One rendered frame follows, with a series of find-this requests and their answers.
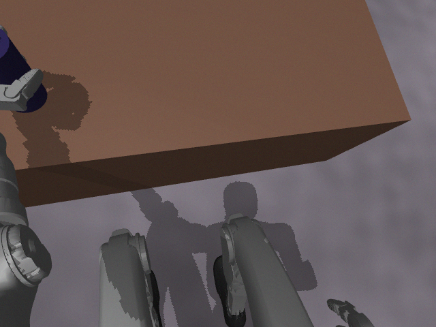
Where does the left robot hand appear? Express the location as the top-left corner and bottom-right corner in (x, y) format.
(0, 25), (44, 111)

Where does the right robot hand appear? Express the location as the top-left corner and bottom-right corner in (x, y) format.
(327, 299), (374, 327)

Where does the bottle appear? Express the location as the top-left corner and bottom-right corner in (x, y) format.
(0, 29), (47, 113)

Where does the left robot foot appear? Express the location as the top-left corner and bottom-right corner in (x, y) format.
(149, 270), (163, 327)

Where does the right robot foot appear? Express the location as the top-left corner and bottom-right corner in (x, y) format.
(213, 255), (246, 327)

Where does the left robot arm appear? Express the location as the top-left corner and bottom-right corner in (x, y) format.
(0, 132), (52, 327)

